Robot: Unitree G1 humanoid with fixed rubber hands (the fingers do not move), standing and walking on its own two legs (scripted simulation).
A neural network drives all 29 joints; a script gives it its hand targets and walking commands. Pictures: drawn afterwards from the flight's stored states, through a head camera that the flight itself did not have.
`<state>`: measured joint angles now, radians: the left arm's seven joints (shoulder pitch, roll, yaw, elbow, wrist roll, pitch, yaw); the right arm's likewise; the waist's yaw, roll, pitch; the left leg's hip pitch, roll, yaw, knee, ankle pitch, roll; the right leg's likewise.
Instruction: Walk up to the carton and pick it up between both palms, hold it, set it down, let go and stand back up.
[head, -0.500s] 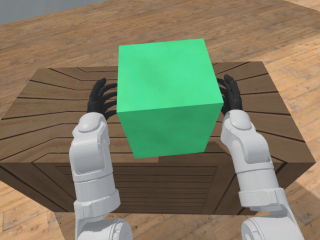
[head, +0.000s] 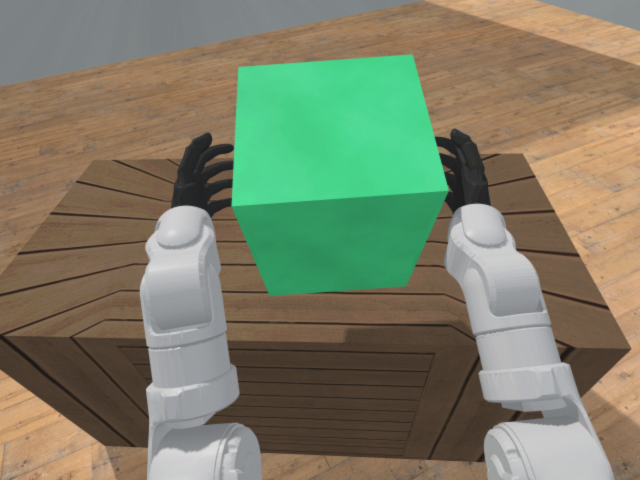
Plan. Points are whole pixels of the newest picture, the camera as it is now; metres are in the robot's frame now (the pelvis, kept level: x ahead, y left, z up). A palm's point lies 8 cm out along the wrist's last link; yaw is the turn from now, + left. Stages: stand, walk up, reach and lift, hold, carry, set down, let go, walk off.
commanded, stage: hold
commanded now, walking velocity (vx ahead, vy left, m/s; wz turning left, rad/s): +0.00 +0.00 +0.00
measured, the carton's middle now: (332, 189) +0.45 -0.01 +0.15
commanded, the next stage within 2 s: none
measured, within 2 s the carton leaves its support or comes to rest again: neither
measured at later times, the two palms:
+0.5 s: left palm (214, 233) +0.35 +0.13 +0.17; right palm (466, 230) +0.36 -0.17 +0.14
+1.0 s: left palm (197, 211) +0.34 +0.14 +0.21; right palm (468, 213) +0.35 -0.16 +0.18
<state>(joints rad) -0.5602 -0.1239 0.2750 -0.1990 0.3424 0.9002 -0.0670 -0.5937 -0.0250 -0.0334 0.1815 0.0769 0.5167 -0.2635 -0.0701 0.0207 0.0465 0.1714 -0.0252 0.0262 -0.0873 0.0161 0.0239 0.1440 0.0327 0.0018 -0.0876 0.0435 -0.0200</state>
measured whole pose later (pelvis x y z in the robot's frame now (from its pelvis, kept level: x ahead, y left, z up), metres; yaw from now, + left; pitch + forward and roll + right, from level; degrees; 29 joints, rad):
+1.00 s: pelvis +0.00 +0.00 +0.00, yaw -1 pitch -5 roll +0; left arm -0.55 -0.16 0.29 -0.26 0.33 0.89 -0.04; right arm -0.56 -0.03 -0.01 0.11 0.10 0.51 -0.28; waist -0.08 0.02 0.07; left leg 0.15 -0.03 0.04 -0.09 0.03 0.03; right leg 0.11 0.03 0.01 -0.08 0.05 -0.02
